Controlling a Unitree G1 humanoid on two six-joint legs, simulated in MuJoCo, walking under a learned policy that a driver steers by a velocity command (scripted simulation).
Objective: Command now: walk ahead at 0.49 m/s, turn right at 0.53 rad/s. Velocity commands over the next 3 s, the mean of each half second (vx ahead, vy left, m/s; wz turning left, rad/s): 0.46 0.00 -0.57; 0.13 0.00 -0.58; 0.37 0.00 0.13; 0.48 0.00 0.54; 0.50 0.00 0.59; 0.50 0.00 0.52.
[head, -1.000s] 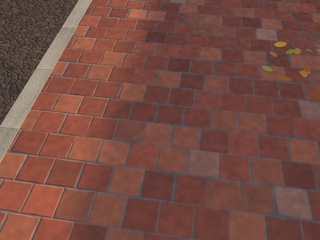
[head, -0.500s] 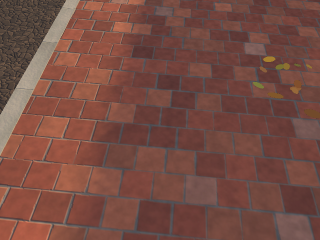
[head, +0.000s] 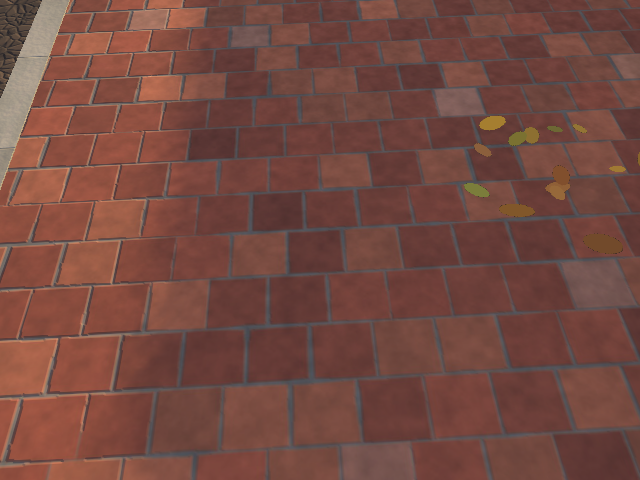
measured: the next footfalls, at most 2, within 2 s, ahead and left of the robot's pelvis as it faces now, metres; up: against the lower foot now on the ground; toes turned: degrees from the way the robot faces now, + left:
left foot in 0.22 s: +0.33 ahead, +0.15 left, +0.00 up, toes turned -11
right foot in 0.70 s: +0.45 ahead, -0.15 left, +0.00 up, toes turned -26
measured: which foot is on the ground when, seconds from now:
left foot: up 0.00-0.20, down 0.22-0.70, up 0.72-1.00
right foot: down 0.00-0.22, up 0.24-0.68, down 0.70-1.00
